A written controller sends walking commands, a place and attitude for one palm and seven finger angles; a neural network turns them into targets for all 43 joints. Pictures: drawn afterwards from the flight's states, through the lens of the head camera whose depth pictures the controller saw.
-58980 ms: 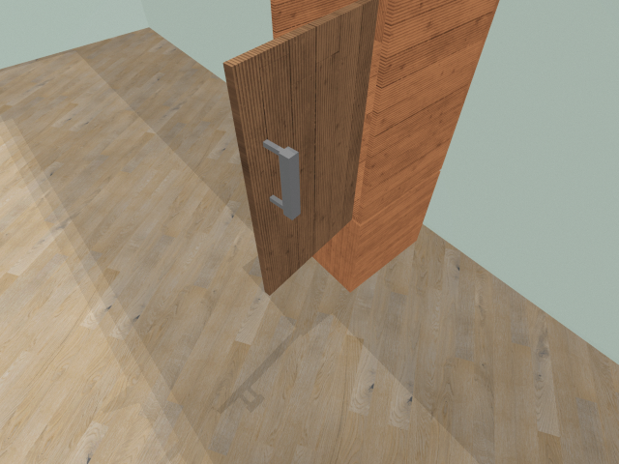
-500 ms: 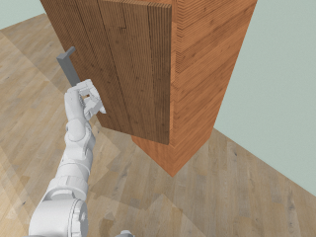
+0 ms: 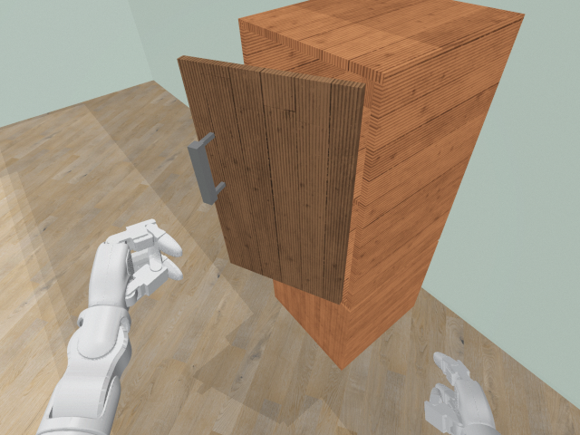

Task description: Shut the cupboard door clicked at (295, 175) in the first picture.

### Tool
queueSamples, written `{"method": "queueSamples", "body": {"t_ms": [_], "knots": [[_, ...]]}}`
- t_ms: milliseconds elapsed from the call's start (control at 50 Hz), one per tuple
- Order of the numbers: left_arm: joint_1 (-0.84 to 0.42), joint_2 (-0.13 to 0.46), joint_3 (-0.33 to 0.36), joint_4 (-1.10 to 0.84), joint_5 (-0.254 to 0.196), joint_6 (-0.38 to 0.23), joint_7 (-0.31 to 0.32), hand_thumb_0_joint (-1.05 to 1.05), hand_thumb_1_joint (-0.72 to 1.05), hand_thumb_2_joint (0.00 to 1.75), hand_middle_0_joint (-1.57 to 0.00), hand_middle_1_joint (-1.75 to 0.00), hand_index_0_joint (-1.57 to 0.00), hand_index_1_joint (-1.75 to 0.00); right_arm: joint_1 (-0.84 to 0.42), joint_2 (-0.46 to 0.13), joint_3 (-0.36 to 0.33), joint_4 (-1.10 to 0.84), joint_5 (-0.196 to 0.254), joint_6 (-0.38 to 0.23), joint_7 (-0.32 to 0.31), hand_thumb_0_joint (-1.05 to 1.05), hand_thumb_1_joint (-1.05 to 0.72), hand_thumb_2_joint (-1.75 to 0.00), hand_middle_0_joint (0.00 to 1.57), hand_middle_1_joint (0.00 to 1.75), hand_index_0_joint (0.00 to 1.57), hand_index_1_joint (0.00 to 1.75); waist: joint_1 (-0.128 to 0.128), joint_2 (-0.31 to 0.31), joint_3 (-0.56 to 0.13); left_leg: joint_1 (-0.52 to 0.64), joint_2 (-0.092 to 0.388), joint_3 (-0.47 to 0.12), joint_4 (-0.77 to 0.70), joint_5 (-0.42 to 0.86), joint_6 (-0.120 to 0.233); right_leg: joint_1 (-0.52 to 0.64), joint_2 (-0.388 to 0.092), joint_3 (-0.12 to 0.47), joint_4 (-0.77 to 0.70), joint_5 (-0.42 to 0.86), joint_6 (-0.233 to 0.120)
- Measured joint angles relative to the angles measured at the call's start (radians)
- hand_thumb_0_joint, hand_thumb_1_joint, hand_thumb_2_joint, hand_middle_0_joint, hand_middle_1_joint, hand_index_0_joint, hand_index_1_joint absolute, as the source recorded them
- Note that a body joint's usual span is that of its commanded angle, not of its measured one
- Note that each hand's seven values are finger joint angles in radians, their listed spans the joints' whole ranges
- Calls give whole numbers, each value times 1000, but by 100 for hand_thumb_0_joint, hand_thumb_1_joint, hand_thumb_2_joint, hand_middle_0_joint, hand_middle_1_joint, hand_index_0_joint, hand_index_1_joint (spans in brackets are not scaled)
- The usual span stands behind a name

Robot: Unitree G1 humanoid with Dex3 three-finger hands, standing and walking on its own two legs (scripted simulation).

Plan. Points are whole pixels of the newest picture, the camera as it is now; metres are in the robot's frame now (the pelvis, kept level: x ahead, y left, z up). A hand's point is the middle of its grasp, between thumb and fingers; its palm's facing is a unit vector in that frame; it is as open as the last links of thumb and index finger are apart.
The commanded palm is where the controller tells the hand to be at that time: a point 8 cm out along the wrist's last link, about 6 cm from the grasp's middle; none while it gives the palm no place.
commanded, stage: draw the hand back to the body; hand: left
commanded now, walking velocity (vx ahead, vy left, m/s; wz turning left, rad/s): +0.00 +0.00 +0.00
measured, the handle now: (209, 168) +0.62 +0.22 +0.04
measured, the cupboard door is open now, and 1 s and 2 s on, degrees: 26 26 26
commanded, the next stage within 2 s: step back with the hand held close in 0.84 s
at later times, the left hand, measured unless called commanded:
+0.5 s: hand (38, 313) +0.19 +0.27 +0.17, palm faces +0.46 -0.77 -0.44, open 6.4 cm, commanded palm +0.15 +0.31 +0.18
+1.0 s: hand (64, 298) +0.21 +0.26 +0.16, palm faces +0.45 -0.78 -0.44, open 7.4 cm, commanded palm +0.16 +0.29 +0.18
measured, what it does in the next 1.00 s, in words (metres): stands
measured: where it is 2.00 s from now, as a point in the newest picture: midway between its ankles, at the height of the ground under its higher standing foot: outside the picture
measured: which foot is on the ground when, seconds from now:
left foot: down 0.00-1.00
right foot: down 0.00-1.00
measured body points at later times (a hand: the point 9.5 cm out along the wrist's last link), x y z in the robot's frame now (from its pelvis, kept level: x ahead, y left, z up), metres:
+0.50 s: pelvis +0.01 +0.01 +0.01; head -0.01 -0.03 +0.45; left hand +0.16 +0.31 +0.19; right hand +0.19 -0.21 -0.09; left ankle +0.06 +0.13 -0.73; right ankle -0.06 -0.12 -0.73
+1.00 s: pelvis +0.03 -0.01 +0.01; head +0.01 -0.04 +0.45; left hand +0.18 +0.30 +0.19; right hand +0.22 -0.22 -0.08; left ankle +0.06 +0.13 -0.73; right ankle -0.06 -0.12 -0.73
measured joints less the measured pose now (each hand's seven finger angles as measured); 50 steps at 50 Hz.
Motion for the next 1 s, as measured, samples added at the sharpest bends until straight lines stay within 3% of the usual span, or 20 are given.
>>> {"method": "queueSamples", "body": {"t_ms": [200,520,720,1000], "knots": [[185,27,72,-219,3,17,14,2,89,90,-79,-94,-80,-94,2,16,23,11,-17,-29,3,1,-90,-90,20,30,20,30,30,5,33,75,-14,0,-77,34,7,85,-11,-5,-96,43,9],[470,98,268,-447,-4,-20,31,1,89,90,-36,-47,-37,-47,65,5,-10,68,-23,-84,4,1,-90,-90,20,30,20,30,40,19,18,87,-16,2,-70,13,7,105,-15,-3,-109,34,11],[428,61,240,-414,0,-11,37,1,89,90,-23,-32,-23,-32,43,-8,-21,71,-25,-102,-9,2,-90,-90,20,30,20,30,49,10,24,89,-18,-5,-77,14,2,105,-15,-11,-104,26,5],[446,86,256,-445,-5,-9,23,1,89,90,-21,-30,-21,-30,32,7,-12,46,-28,-88,-3,1,-90,-90,20,30,20,30,40,9,16,82,-5,-2,-70,-3,-7,105,-3,-5,-117,20,-3]]}}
